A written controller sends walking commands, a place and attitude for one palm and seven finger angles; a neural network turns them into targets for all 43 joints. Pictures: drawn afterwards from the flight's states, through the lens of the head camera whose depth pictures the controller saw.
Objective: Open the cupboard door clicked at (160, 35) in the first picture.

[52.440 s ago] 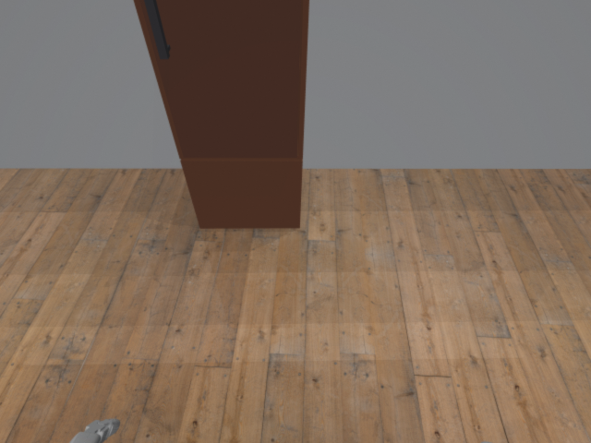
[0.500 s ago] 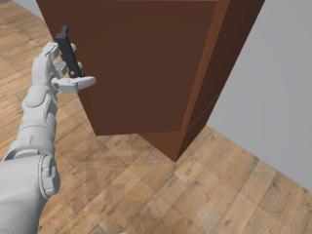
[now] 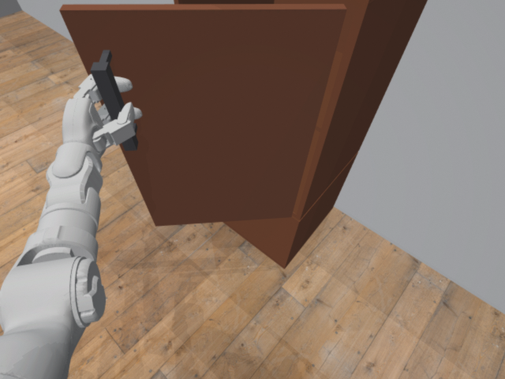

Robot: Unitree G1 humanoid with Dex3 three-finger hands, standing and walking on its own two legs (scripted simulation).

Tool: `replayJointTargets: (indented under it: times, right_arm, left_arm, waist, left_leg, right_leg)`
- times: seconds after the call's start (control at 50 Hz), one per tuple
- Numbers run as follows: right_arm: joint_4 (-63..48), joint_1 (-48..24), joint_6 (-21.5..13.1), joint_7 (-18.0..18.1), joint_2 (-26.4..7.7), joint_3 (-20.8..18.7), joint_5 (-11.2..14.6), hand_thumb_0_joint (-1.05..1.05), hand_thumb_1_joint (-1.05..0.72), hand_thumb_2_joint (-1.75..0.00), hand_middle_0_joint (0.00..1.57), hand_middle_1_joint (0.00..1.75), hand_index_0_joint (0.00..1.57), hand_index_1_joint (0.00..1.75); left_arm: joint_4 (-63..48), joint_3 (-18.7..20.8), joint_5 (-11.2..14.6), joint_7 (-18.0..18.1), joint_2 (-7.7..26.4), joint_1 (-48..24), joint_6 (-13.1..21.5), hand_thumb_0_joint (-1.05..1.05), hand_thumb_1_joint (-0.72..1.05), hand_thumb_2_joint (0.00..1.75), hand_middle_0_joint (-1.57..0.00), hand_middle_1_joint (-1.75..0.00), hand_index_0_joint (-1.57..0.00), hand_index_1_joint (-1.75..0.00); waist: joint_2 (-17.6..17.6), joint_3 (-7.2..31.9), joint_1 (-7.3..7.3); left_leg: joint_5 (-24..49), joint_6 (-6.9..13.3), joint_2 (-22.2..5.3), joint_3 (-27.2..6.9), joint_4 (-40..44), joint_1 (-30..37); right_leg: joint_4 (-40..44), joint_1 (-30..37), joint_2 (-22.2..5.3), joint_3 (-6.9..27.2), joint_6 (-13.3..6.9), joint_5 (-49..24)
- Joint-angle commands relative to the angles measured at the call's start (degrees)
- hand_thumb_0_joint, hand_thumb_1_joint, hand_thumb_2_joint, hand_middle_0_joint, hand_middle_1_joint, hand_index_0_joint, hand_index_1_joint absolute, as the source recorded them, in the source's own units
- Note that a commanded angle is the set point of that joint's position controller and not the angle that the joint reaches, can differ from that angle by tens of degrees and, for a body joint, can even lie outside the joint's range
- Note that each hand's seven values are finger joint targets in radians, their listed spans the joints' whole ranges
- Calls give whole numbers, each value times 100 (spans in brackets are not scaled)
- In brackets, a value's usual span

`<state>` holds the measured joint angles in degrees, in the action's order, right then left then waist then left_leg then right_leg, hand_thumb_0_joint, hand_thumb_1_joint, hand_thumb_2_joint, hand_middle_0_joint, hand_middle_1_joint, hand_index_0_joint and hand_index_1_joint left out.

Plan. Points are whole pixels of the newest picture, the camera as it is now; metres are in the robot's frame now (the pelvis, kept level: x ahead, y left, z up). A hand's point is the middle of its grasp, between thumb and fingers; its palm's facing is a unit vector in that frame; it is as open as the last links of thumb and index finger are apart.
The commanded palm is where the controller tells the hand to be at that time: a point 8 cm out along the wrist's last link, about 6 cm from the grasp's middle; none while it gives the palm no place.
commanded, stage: pull the door open along its arc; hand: left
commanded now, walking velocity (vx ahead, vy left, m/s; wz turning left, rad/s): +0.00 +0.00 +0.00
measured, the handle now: (119, 103) +0.54 +0.20 +0.13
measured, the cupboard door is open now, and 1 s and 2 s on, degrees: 45 82 83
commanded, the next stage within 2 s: open thumb and fingers to let go in 1.08 s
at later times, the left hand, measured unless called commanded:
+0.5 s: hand (140, 177) +0.37 +0.14 +0.14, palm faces +0.07 -1.00 +0.06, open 6.3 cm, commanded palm +0.31 +0.21 +0.13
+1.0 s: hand (200, 232) +0.28 +0.06 +0.14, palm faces +0.41 -0.91 +0.01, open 6.3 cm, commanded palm +0.21 +0.09 +0.13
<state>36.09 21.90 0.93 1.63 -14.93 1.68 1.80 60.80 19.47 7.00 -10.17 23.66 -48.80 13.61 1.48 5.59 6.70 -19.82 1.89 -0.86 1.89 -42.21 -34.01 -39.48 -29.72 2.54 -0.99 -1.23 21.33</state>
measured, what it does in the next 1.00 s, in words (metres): stands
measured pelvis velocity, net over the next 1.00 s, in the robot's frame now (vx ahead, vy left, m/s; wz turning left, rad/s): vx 0.01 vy -0.04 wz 0.05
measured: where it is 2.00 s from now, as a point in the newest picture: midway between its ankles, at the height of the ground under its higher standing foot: outside the picture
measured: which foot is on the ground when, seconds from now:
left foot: down 0.00-1.00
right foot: down 0.00-1.00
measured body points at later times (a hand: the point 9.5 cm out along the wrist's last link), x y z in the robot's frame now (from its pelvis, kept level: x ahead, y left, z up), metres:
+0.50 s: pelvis +0.01 -0.01 +0.01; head +0.01 -0.02 +0.46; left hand +0.36 +0.20 +0.14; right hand +0.13 -0.25 -0.09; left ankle +0.01 +0.10 -0.71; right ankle -0.02 -0.11 -0.71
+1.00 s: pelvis +0.01 -0.04 +0.01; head -0.02 -0.06 +0.46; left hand +0.26 +0.11 +0.14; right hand +0.21 -0.23 -0.08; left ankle +0.01 +0.10 -0.71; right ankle -0.02 -0.11 -0.71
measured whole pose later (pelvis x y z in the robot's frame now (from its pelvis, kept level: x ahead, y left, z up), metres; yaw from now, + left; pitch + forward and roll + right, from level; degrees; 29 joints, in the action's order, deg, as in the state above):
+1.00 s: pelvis +0.01 -0.04 +0.01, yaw +3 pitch -1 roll +1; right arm 33.2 8.6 7.7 -0.9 -10.8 1.8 -1.7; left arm -12.1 -12.0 -1.5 30.1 -5.2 7.5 -10.3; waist 3.1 3.9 -0.5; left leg -17.3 -1.0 -0.5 -0.8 -33.2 -14.8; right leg -32.8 -10.8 2.6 -3.4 -3.8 21.1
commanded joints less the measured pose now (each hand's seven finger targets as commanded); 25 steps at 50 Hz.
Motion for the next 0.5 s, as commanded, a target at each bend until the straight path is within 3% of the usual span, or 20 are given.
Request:
replayJointTargets:
  times: [0.0, 0.04, 0.06, 0.16, 0.18, 0.32, 0.38, 0.4, 0.42, 0.44, 0.46, 0.48]
  right_arm:
    - [-449, 487, -162, 77, -910, -352, 18, 0, -90, -90, 20, 30, 20, 30]
    - [-427, 519, -206, 60, -924, -397, 14, 0, -90, -90, 20, 30, 20, 30]
    - [-432, 495, -201, 55, -955, -401, 13, 0, -90, -90, 20, 30, 20, 30]
    - [-570, 351, -222, 20, -926, -416, 54, 0, -90, -90, 20, 30, 20, 30]
    - [-627, 289, -221, 20, -925, -426, 73, 0, -90, -90, 20, 30, 20, 30]
    - [-990, -258, -335, -44, -766, -418, 163, 0, -90, -90, 20, 30, 20, 30]
    - [-1131, -565, -397, -62, -715, -377, 187, 0, -90, -90, 20, 30, 20, 30]
    - [-1187, -817, -435, -64, -538, -352, 181, 0, -90, -90, 20, 30, 20, 30]
    - [-1211, -999, -475, -86, -497, -315, 155, 0, -90, -90, 20, 30, 20, 30]
    - [-1179, -1059, -493, -92, -498, -323, 127, 0, -90, -90, 20, 30, 20, 30]
    - [-1195, -1149, -484, -123, -493, -306, 121, 0, -90, -90, 20, 30, 20, 30]
    - [-1227, -1235, -457, -135, -479, -290, 89, 0, -90, -90, 20, 30, 20, 30]
  left_arm:
    - [-1363, -152, 87, 40, 1083, -2764, 392, 0, 90, 90, -40, -135, -40, -135]
    - [-1385, -131, 136, 55, 992, -2570, 427, 0, 90, 90, -40, -135, -40, -135]
    - [-1433, 29, 139, 83, 1180, -2364, 424, 0, 90, 90, -40, -135, -40, -135]
    - [-1934, -56, 319, 25, 916, -1506, 317, 0, 90, 90, -40, -135, -40, -135]
    - [-2154, -71, 354, 7, 890, -1318, 277, 0, 90, 90, -40, -135, -40, -135]
    - [-3990, -315, 630, 10, 314, 764, -22, 0, 90, 90, -40, -135, -40, -135]
    - [-4778, -244, 692, 94, 298, 1741, -205, 0, 90, 90, -40, -135, -40, -135]
    - [-5164, 388, 929, 759, 192, 1813, -394, 0, 90, 90, -40, -135, -40, -135]
    - [-5507, 84, 844, 1189, -228, 1980, -561, 0, 90, 90, -40, -135, -40, -135]
    - [-5664, 41, 770, 1484, -321, 2333, -669, 0, 90, 90, -40, -135, -40, -135]
    - [-5794, -66, 667, 1646, -476, 2830, -820, 0, 90, 90, -40, -135, -40, -135]
    - [-6181, -36, 577, 1868, -447, 2888, -912, 0, 90, 90, -40, -135, -40, -135]
  waist:
    - [293, 1951, 20]
    - [180, 2011, -11]
    - [347, 2160, -126]
    - [-39, 2260, -271]
    - [39, 2291, -325]
    - [-73, 1939, -671]
    - [-83, 1601, -813]
    - [-275, 1529, -1205]
    - [-95, 1300, -1099]
    - [-414, 1070, -1042]
    - [-401, 965, -1051]
    - [-397, 1024, -1061]
  left_leg:
    - [1988, 41, 48, -331, 277, 1798]
    - [2083, 40, 25, -368, 220, 1944]
    - [2133, 19, 27, -368, 231, 1983]
    - [2290, 61, 55, -269, 298, 1896]
    - [2295, 59, 62, -238, 323, 1910]
    - [2596, 99, 77, -94, 531, 1974]
    - [2486, 92, 102, -43, 655, 1915]
    - [2230, 44, 134, -31, 744, 1690]
    - [2060, 8, 134, 6, 847, 1723]
    - [1951, 3, 100, -51, 883, 1702]
    - [1924, -16, 71, -28, 960, 1740]
    - [1962, -26, 75, -37, 980, 1778]
  right_leg:
    - [380, 236, 31, -24, 18, -2158]
    - [387, 174, 49, -53, 2, -2106]
    - [353, 238, 43, -30, -11, -2149]
    - [389, 718, 54, -31, 1, -2569]
    - [403, 809, 49, -19, -2, -2620]
    - [514, 1361, 2, -34, 11, -3146]
    - [566, 1521, -32, -43, 16, -3200]
    - [664, 1598, -11, -111, 18, -2828]
    - [724, 1559, -31, -111, 22, -2621]
    - [793, 1529, -38, -157, 41, -2422]
    - [797, 1494, -51, -156, 43, -2384]
    - [778, 1568, -71, -150, 39, -2406]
